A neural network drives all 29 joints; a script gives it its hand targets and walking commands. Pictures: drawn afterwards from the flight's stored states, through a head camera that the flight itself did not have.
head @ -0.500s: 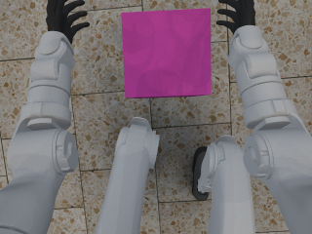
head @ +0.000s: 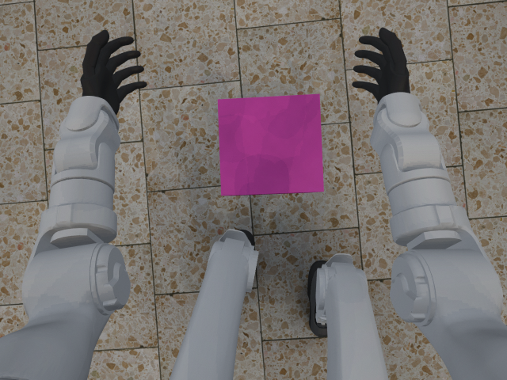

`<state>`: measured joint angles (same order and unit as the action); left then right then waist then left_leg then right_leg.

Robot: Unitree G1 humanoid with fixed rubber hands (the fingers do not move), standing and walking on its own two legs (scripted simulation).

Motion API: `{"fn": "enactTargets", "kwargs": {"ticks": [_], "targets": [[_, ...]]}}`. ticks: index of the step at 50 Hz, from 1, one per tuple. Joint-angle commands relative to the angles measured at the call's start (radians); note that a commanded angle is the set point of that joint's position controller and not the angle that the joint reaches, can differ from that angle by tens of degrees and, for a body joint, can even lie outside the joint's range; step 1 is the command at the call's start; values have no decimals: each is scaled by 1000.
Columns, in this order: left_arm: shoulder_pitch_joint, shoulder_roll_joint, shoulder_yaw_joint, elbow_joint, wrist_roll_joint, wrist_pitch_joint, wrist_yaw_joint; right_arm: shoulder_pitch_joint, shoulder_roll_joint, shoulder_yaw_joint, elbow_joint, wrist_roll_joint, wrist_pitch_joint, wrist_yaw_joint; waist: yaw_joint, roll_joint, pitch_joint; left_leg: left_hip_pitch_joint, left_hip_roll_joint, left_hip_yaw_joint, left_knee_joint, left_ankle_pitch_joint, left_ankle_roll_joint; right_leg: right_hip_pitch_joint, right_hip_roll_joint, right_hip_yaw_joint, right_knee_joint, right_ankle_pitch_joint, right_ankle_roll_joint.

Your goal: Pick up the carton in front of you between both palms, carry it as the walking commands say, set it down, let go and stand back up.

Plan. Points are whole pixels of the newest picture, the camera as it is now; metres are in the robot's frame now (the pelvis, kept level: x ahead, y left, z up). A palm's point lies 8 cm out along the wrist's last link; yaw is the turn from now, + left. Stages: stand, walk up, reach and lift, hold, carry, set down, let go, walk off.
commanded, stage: set down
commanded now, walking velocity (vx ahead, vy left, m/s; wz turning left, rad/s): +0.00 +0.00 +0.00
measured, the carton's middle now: (269, 153) +0.46 +0.08 -0.44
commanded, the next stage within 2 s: let go in 0.18 s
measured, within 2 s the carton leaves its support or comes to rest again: neither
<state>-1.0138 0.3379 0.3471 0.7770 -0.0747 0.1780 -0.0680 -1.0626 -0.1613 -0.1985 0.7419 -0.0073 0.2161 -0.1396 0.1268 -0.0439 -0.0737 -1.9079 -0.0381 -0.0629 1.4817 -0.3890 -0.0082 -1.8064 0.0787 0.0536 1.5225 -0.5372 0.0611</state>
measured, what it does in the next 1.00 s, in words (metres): rises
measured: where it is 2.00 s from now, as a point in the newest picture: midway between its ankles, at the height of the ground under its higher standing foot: (277, 294)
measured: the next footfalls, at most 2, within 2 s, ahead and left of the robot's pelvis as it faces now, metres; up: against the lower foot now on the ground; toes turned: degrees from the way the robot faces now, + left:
none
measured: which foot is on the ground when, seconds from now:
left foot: down 0.00-1.00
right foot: down 0.00-1.00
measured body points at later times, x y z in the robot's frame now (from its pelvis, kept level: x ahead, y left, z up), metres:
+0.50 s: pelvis +0.04 +0.01 +0.13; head +0.30 +0.04 +0.50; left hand +0.41 +0.30 +0.01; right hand +0.46 -0.12 +0.00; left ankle +0.10 +0.11 -0.53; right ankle +0.06 -0.14 -0.53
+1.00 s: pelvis +0.11 -0.02 +0.21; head +0.18 -0.02 +0.66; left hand +0.27 +0.23 +0.13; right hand +0.33 -0.23 +0.12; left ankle +0.10 +0.11 -0.53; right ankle +0.06 -0.14 -0.53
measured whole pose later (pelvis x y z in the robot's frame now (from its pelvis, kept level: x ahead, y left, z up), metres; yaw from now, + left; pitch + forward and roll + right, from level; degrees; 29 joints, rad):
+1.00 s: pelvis +0.11 -0.02 +0.21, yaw +4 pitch +10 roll +1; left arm 0.21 0.19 0.06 0.43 -0.02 0.00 -0.07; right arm 0.15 -0.17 -0.08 0.47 -0.03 0.00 0.01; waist 0.02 0.01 -0.02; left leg -0.42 -0.03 -0.07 0.46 -0.21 -0.02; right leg -0.34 0.02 0.07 0.50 -0.32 0.00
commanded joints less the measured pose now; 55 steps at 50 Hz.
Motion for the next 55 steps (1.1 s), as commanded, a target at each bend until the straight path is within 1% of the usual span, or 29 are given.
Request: {"fn": "enactTargets", "kwargs": {"ticks": [1,2,3,5,7,10,11,12,14,15,16,20,21,23,25,27,28,33,34,35,36,38,39,41,44,50,53,54,55], "targets": [[-205,96,3,-74,9,-17,-10,-204,-88,-40,-79,-32,-24,11,-10,31,-950,850,-18,129,-176,383,-48,308,57,-145,-231,152,5],[-188,126,54,-45,47,-25,-9,-195,-77,-46,-19,-48,-22,9,48,20,-919,852,-28,137,-190,400,-48,284,55,-142,-244,127,6],[-188,106,41,-113,39,-43,-13,-202,-44,-35,-78,-22,-29,8,61,36,-924,883,-32,132,-217,418,-41,299,56,-137,-267,162,8],[-170,115,48,-43,65,-32,-18,-202,-73,-58,-59,-76,-36,18,11,2,-953,909,-18,116,-238,421,-36,342,48,-143,-295,174,6],[-180,93,27,-97,37,-44,-20,-229,-27,-5,-100,3,-42,24,59,32,-969,968,-25,130,-280,462,-36,404,45,-120,-337,215,6],[-175,127,68,-115,73,-45,-16,-183,-86,-55,-71,-71,-45,25,18,11,-959,1027,-20,104,-335,465,-36,441,46,-133,-380,220,11],[-129,85,52,-90,86,-42,-25,-145,-55,-34,-55,-44,-35,29,60,39,-974,1067,-23,133,-365,460,-41,476,49,-127,-426,201,15],[-92,98,72,-31,114,-37,-24,-95,-55,-59,-45,-80,-32,26,10,11,-935,1057,-16,115,-377,436,-31,455,46,-132,-442,199,18],[-21,73,22,-101,110,-47,-40,-3,15,-41,-64,-79,-45,18,-9,6,-954,1133,-23,121,-419,512,-28,551,47,-120,-494,282,19],[24,69,24,-85,122,-53,-48,13,-5,-35,-95,-76,-44,14,31,49,-941,1164,-25,123,-427,508,-20,553,42,-109,-508,279,20],[73,74,18,-88,123,-57,-50,70,13,-47,-126,-97,-51,5,-6,35,-987,1200,-26,115,-439,576,-22,609,45,-117,-518,346,19],[210,136,1,-249,186,-81,-65,278,27,-31,-205,-124,-74,-8,3,73,-981,1357,-21,99,-497,615,-16,663,40,-96,-598,331,9],[290,114,-21,-249,172,-82,-62,273,35,11,-330,-111,-85,-1,-4,29,-962,1423,-12,76,-513,659,-4,664,53,-118,-600,354,17],[349,69,-50,-276,147,-80,-68,354,50,23,-305,-78,-83,8,31,81,-890,1461,-19,91,-559,611,-10,729,33,-94,-666,322,4],[409,91,-56,-354,154,-99,-65,436,21,15,-325,-79,-101,20,11,115,-826,1569,-2,60,-608,627,-13,682,36,-109,-694,298,-1],[514,-32,-129,-271,90,-105,-67,510,-6,4,-322,-102,-131,34,-69,53,-690,1537,9,41,-642,523,-16,703,24,-124,-737,263,-4],[538,-19,-137,-353,90,-117,-68,568,48,37,-313,-79,-132,43,-33,80,-657,1564,8,40,-670,584,-15,713,23,-114,-758,286,-10],[740,-34,-171,-345,68,-163,-47,795,-7,34,-275,-91,-177,78,-75,79,-620,1679,14,10,-720,666,-11,869,15,-88,-819,341,-18],[801,-9,-174,-336,77,-169,-38,791,-3,35,-306,-70,-192,85,-37,96,-599,1734,27,-7,-754,717,1,848,21,-86,-835,312,-19],[836,-12,-167,-363,86,-175,-33,860,-31,22,-323,-88,-202,87,-71,84,-587,1750,25,-4,-753,690,-9,887,14,-88,-852,326,-17],[898,-31,-183,-384,64,-188,-26,899,-34,58,-327,-71,-209,95,-36,115,-624,1771,24,2,-757,841,-13,967,9,-62,-877,432,-26],[929,-23,-196,-371,72,-196,-15,949,-56,58,-310,-45,-226,104,-82,137,-517,1815,20,-5,-791,754,-12,957,10,-69,-909,378,-26],[994,-43,-188,-376,72,-198,-14,963,-77,72,-321,-46,-229,106,-55,116,-451,1758,15,3,-814,664,-22,1035,0,-64,-929,354,-31],[1063,-51,-244,-377,35,-196,-19,1050,-30,77,-313,-46,-224,124,-83,64,-418,1714,7,16,-871,543,-25,1194,-14,-58,-962,354,-31],[1175,-38,-253,-396,48,-196,-12,1138,-15,128,-322,-24,-228,143,-78,35,-257,1705,-4,42,-949,478,-22,1350,-25,-45,-1040,383,-33],[1204,-24,-255,-472,64,-188,4,1256,-116,79,-362,-32,-235,161,-142,-26,-117,1804,-20,58,-1045,481,-23,1511,-38,-28,-1138,546,-32],[1225,-31,-263,-459,59,-158,4,1238,-114,144,-380,7,-205,180,-85,-20,-23,1817,-29,78,-1063,393,-29,1553,-59,-16,-1187,464,-33],[1240,-41,-288,-431,51,-143,4,1257,-112,130,-384,-4,-183,183,-123,-28,17,1851,-31,77,-1080,349,-19,1535,-49,-29,-1191,436,-28],[1206,15,-235,-464,84,-135,-8,1209,-144,113,-418,-4,-177,186,-109,22,12,1832,-35,85,-1069,374,-20,1558,-69,-19,-1199,455,-27]]}}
